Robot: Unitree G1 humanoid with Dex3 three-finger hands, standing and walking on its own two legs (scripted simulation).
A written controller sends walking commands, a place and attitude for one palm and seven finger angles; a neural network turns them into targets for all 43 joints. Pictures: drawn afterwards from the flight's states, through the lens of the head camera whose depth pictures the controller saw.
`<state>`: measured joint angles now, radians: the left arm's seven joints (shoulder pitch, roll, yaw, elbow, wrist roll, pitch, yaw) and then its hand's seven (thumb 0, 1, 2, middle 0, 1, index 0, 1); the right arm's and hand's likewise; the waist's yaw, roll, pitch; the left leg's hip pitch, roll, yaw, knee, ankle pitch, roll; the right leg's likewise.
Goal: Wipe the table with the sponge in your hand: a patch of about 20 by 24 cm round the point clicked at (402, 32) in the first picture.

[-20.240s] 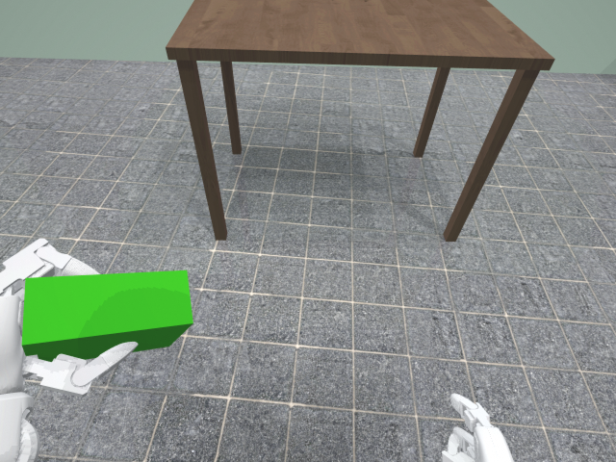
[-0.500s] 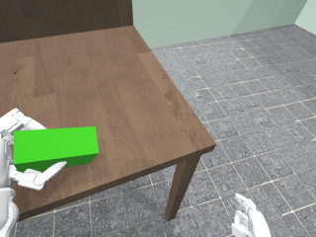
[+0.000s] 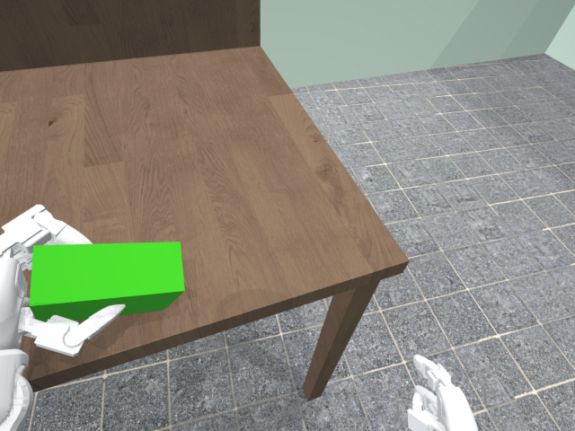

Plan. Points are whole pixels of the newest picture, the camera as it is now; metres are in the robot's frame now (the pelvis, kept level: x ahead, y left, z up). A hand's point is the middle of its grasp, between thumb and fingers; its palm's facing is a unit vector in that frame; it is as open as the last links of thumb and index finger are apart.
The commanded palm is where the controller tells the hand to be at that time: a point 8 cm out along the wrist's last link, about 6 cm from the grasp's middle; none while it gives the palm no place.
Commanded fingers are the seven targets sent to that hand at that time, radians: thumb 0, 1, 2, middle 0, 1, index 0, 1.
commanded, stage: look again from close up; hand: left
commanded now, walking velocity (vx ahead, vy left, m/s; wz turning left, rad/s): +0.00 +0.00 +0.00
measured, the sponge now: (132, 281) +0.24 +0.20 +0.13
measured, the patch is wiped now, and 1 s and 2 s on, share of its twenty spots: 0.00 0.00 0.00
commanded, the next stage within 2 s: turn the palm down, sponge in hand in 0.06 s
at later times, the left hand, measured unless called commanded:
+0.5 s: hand (60, 295) +0.20 +0.24 +0.18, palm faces +0.38 -0.70 -0.60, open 9.5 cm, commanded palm +0.15 +0.28 +0.21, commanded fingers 0.00 0.10 1.30 -1.20 -1.60 -1.20 -1.60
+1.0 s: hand (53, 260) +0.22 +0.25 +0.20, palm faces +0.33 -0.43 -0.84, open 9.4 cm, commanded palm +0.17 +0.26 +0.25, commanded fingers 0.00 0.10 1.30 -1.20 -1.60 -1.20 -1.60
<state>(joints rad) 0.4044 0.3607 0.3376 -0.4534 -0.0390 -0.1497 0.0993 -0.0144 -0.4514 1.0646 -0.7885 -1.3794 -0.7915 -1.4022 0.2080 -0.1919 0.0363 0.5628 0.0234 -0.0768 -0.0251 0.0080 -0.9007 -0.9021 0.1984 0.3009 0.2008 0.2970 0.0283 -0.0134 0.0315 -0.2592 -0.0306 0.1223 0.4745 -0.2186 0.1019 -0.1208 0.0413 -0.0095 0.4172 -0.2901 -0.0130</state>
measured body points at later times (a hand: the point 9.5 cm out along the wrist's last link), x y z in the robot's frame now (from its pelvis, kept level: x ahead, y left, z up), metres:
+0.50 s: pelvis -0.04 +0.00 -0.01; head -0.04 -0.03 +0.44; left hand +0.17 +0.27 +0.21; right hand +0.19 -0.19 -0.09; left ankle +0.03 +0.05 -0.74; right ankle -0.03 -0.10 -0.74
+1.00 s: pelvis +0.00 -0.06 -0.01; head -0.01 -0.09 +0.44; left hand +0.19 +0.27 +0.24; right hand +0.22 -0.26 -0.10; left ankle +0.03 +0.05 -0.74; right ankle -0.03 -0.10 -0.74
